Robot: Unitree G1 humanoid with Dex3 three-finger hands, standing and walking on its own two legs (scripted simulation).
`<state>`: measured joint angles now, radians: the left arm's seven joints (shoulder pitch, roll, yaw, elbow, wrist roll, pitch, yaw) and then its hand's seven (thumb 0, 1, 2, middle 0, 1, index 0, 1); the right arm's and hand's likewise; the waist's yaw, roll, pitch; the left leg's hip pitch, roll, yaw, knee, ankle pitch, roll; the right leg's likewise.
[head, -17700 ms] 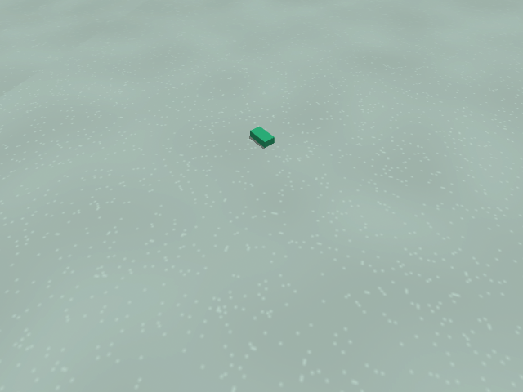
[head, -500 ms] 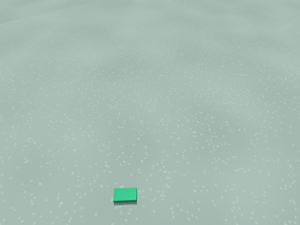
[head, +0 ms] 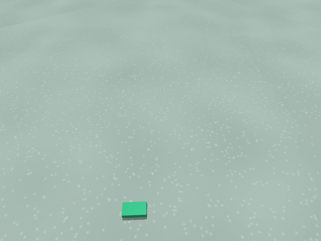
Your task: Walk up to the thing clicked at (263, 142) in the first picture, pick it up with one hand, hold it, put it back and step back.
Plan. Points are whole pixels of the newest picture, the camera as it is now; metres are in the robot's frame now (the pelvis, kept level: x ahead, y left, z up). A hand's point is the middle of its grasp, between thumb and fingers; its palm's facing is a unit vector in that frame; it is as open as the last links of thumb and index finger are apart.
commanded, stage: stand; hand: left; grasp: from above
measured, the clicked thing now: (134, 209) +0.46 +0.18 -0.76
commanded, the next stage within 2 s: rise first in 0.38 s
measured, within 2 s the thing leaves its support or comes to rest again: neither
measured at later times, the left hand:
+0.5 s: hand out of the picture +0.07 +0.25 -0.16, palm faces -0.03 -0.94 -0.35, open 7.4 cm
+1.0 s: hand out of the picture +0.14 +0.25 -0.21, palm faces -0.09 -0.91 -0.39, open 13.4 cm
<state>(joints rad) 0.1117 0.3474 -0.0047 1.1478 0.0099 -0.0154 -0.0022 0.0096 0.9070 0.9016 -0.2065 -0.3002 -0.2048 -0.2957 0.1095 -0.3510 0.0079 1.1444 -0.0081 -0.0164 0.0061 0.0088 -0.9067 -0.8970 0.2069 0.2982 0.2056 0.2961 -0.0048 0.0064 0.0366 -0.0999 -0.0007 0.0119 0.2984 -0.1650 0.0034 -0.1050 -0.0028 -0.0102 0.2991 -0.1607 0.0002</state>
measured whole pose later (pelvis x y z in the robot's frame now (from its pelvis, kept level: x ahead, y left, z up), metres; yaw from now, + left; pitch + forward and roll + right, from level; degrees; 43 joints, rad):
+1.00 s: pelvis -0.01 +0.01 -0.06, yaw +0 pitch +12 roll -1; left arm 0.09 0.30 0.12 0.78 0.16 0.14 0.02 0.01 -0.37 0.98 -0.09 -1.02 -0.09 -1.02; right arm 0.25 -0.24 -0.02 0.65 0.02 -0.10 -0.03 0.01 -0.91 -0.90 0.21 0.30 0.21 0.30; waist -0.03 0.01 -0.07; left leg -0.69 0.01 0.01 0.90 -0.42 0.02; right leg -0.68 0.00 -0.01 0.87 -0.40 0.01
